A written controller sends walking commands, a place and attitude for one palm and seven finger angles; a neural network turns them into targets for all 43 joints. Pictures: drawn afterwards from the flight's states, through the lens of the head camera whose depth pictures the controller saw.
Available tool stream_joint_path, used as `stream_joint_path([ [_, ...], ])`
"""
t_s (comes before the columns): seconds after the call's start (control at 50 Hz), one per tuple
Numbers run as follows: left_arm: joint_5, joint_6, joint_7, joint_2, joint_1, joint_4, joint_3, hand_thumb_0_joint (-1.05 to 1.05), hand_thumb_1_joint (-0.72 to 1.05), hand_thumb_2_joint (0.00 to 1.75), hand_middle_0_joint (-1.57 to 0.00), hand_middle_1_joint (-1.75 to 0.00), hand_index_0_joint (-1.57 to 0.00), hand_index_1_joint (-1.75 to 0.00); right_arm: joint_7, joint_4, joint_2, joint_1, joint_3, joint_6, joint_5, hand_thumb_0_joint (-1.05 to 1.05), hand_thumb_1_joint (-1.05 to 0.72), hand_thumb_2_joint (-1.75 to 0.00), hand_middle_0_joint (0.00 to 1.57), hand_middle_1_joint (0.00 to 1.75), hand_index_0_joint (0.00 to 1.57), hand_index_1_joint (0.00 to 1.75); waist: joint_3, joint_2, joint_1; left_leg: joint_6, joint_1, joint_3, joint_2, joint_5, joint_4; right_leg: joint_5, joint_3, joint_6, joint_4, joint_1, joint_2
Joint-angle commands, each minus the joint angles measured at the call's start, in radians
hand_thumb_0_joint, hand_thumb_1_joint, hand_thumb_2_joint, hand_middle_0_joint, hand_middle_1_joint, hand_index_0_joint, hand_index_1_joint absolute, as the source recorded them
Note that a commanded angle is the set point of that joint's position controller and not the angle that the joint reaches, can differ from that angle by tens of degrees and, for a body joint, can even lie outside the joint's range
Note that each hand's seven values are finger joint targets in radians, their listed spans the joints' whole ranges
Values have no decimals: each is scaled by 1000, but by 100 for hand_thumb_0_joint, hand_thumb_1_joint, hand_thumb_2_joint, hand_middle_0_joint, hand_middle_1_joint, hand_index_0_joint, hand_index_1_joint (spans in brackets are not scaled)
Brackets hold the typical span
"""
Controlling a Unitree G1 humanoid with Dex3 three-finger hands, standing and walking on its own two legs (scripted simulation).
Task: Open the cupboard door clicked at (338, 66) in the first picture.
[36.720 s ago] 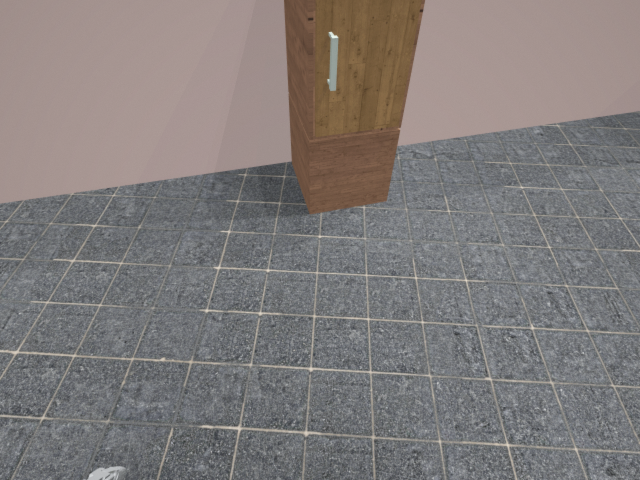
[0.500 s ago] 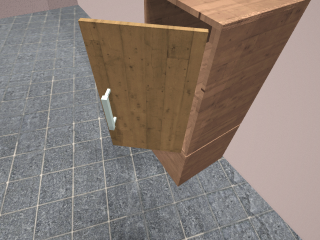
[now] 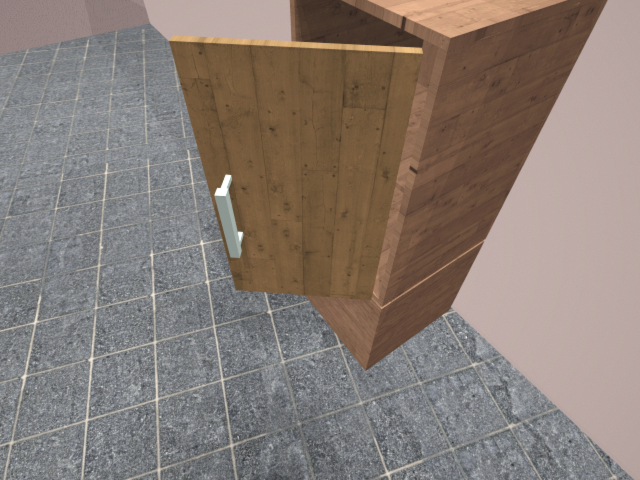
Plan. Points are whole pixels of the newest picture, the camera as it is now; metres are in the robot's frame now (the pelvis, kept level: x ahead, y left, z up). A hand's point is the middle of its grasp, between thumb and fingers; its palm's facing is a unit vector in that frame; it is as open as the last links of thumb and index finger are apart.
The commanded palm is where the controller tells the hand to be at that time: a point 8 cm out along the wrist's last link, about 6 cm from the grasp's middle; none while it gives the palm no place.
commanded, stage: look again from close up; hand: left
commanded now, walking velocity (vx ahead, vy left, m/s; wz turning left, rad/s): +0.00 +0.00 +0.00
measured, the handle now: (231, 218) +0.56 +0.20 -0.05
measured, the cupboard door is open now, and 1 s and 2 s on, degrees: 50 50 50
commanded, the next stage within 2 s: shuffle to correct the standing spot in 0.22 s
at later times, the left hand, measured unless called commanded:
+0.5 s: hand out of the picture -0.08 +0.20 -0.16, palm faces +0.03 -0.98 -0.20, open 7.4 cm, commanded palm none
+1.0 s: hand out of the picture +0.06 +0.18 -0.17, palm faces +0.02 -0.97 -0.24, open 7.3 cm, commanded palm none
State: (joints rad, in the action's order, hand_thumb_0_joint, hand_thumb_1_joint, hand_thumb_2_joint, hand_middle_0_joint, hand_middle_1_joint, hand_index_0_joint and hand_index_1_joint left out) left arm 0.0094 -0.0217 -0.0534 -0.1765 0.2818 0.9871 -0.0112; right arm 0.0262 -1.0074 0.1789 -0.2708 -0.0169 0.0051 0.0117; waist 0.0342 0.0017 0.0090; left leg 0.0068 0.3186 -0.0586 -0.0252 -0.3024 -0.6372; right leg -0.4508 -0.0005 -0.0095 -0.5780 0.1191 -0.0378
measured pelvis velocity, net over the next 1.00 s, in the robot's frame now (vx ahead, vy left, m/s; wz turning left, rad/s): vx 0.03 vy -0.01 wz -0.01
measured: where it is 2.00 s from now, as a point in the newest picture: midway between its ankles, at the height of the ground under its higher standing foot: outside the picture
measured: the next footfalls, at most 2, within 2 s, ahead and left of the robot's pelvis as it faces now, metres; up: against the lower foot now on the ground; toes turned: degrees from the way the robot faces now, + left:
right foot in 0.82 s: +0.02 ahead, -0.10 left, +0.00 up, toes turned +0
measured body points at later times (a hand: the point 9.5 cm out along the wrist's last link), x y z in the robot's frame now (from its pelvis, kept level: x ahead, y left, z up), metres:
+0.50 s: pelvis -0.03 +0.01 +0.01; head -0.02 +0.02 +0.46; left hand -0.07 +0.25 -0.15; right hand -0.01 -0.22 -0.14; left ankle +0.02 +0.12 -0.72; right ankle -0.08 -0.13 -0.72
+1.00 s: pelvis +0.03 -0.01 +0.01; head +0.05 -0.01 +0.46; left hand +0.06 +0.23 -0.15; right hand +0.05 -0.23 -0.15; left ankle +0.02 +0.12 -0.72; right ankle -0.02 -0.10 -0.72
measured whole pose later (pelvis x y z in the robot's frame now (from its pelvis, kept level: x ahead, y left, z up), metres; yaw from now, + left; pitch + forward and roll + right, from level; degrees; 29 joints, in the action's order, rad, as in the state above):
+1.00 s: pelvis +0.03 -0.01 +0.01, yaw +0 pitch +1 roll +1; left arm 0.02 -0.02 -0.06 -0.17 0.27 1.03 -0.01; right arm 0.03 -1.08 0.16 -0.24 -0.02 -0.01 0.01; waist 0.03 0.01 0.00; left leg -0.01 0.29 -0.08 -0.03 -0.30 -0.59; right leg -0.39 -0.06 0.03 -0.58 0.21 -0.01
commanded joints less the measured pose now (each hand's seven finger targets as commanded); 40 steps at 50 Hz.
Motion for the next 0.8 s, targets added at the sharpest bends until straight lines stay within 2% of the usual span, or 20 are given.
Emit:
stream_joint_path([
  [0.0, 9, 2, 1, -146, 60, -25, -15, 0, 90, 90, -20, -30, -20, -30, -6, 63, 86, -15, -8, 11, 1, 0, -90, -90, 20, 30, 20, 30, -26, 51, 10, 27, -69, 34, -38, 225, 84, 418, 48, 56, 105, 87, -72],
  [0.02, 5, 5, 1, -141, 44, -35, -16, 0, 90, 90, -20, -30, -20, -30, -5, 54, 102, -17, -9, 10, 2, 0, -90, -90, 20, 30, 20, 30, -33, 80, 5, 31, -83, 50, -53, 247, 92, 357, 30, 45, 92, 98, -49],
  [0.06, 6, 14, 1, -125, 45, -38, -12, 0, 90, 90, -20, -30, -20, -30, -4, 44, 110, -4, -12, 13, 2, 0, -90, -90, 20, 30, 20, 30, 16, 15, -8, 47, -61, 86, -73, 203, 144, 203, 20, 33, 106, 125, -28],
  [0.12, 8, 25, 8, -136, 47, -37, -11, 0, 90, 90, -20, -30, -20, -30, -9, 51, 132, 13, -13, 8, 5, 0, -90, -90, 20, 30, 20, 30, 78, -30, -13, 49, 11, 126, -77, -24, 234, 19, 20, 37, 133, 158, -12],
  [0.24, 11, 23, 17, -134, 87, -18, -8, 0, 90, 90, -20, -30, -20, -30, -12, 46, 144, 14, -18, 5, 5, 0, -90, -90, 20, 30, 20, 30, 48, -36, -19, 49, 11, 159, -82, -182, 315, -2, 21, 38, 150, 161, -15],
  [0.3, 12, 17, 20, -138, 100, -5, -8, 0, 90, 90, -20, -30, -20, -30, -12, 38, 150, 14, -21, 8, 5, 0, -90, -90, 20, 30, 20, 30, 28, -33, -19, 48, -21, 154, -81, -146, 313, 25, 30, 39, 163, 164, -23],
  [0.32, 13, 17, 21, -120, 120, 9, -3, 0, 90, 90, -20, -30, -20, -30, -14, 27, 136, -2, -16, 6, 6, 0, -90, -90, 20, 30, 20, 30, 6, -39, -17, 47, -39, 151, -84, -193, 321, -22, 21, 37, 158, 164, -20],
  [0.38, 20, 22, 29, -108, 163, 34, -4, 0, 90, 90, -20, -30, -20, -30, -18, 14, 145, -12, -22, -5, 9, 0, -90, -90, 20, 30, 20, 30, 39, -55, -26, 61, 14, 172, -92, -353, 341, -139, -4, 44, 127, 176, 5],
  [0.44, 17, 15, 36, -95, 202, 59, -12, 0, 90, 90, -20, -30, -20, -30, -18, 14, 130, -1, -23, -4, 11, 0, -90, -90, 20, 30, 20, 30, 63, -27, -30, 59, 33, 144, -67, -303, 284, -143, 38, 68, 153, 185, -10],
  [0.52, 12, -1, 37, -117, 195, 74, -16, 0, 90, 90, -20, -30, -20, -30, -21, 13, 85, -12, -15, 15, 5, 0, -90, -90, 20, 30, 20, 30, 78, 87, -17, 40, 38, 44, -12, -137, 100, -142, 161, 104, 240, 188, -89],
  [0.56, 12, -4, 34, -125, 192, 75, -21, 0, 90, 90, -20, -30, -20, -30, -21, 9, 72, -26, -12, 24, 3, 0, -90, -90, 20, 30, 20, 30, 90, 108, -8, 35, 32, 16, 1, -97, 60, -98, 166, 110, 230, 193, -103],
  [0.6, 15, -4, 33, -117, 183, 80, -24, 0, 90, 90, -20, -30, -20, -30, -20, -2, 76, -57, -14, 34, 4, 0, -90, -90, 20, 30, 20, 30, 99, 83, 8, 40, -12, 21, -12, -64, 81, -34, 122, 103, 162, 224, -84],
  [0.62, 16, -4, 35, -100, 184, 82, -23, 0, 90, 90, -20, -30, -20, -30, -17, -17, 92, -88, -16, 40, 5, 0, -90, -90, 20, 30, 20, 30, 86, 2, 17, 57, -74, 71, -47, -36, 132, -16, 71, 89, 87, 256, -49],
  [0.66, 19, -8, 32, -48, 169, 69, -13, 0, 90, 90, -20, -30, -20, -30, -2, -53, 151, -182, -26, 45, 6, 0, -90, -90, 20, 30, 20, 30, 48, -240, 33, 163, -219, 334, -219, 103, 284, -11, -89, 39, -190, 374, 49],
  [0.68, 18, -13, 26, -38, 136, 57, -6, 0, 90, 90, -20, -30, -20, -30, 5, -59, 139, -196, -23, 45, 9, 0, -90, -90, 20, 30, 20, 30, 38, -233, 37, 210, -252, 383, -269, 292, 301, -121, -67, 39, -275, 427, 34],
  [0.7, 12, -14, 22, -29, 112, 56, -5, 0, 90, 90, -20, -30, -20, -30, 11, -55, 116, -177, -15, 48, 7, 0, -90, -90, 20, 30, 20, 30, 18, -163, 25, 230, -220, 354, -284, 482, 279, -142, -37, 40, -287, 394, -2],
  [0.72, 5, -15, 20, -10, 121, 64, -4, 0, 90, 90, -20, -30, -20, -30, 15, -49, 105, -128, -9, 48, 6, 0, -90, -90, 20, 30, 20, 30, -9, -128, -3, 219, -182, 276, -262, 638, 236, -116, -23, 34, -204, 307, -17],
  [0.74, 0, -14, 19, 0, 177, 87, -3, 0, 90, 90, -20, -30, -20, -30, 18, -39, 100, -68, -2, 46, 1, 0, -90, -90, 20, 30, 20, 30, -43, -120, -43, 180, -127, 188, -220, 674, 191, 12, -23, 24, -47, 173, -23],
  [0.76, 3, -18, 15, -15, 238, 110, -5, 0, 90, 90, -20, -30, -20, -30, 22, -31, 89, -17, 2, 44, -7, 0, -90, -90, 20, 30, 20, 30, -44, -45, -75, 122, -86, 128, -157, 622, 125, 273, -7, 15, 128, 71, -25],
  [0.78, 8, -26, 13, -80, 220, 110, -12, 0, 90, 90, -20, -30, -20, -30, 18, -22, 86, -1, -3, 42, -17, 0, -90, -90, 20, 30, 20, 30, -43, 47, -48, 56, -30, 71, -97, 406, 122, 525, 86, 33, 147, 29, -87],
])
